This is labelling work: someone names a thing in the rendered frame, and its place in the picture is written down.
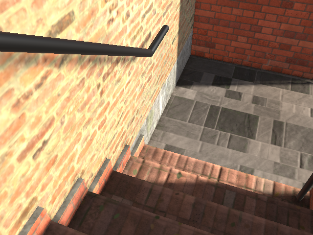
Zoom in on stairs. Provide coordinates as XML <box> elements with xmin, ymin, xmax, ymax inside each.
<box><xmin>67</xmin><ymin>144</ymin><xmax>313</xmax><ymax>235</ymax></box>

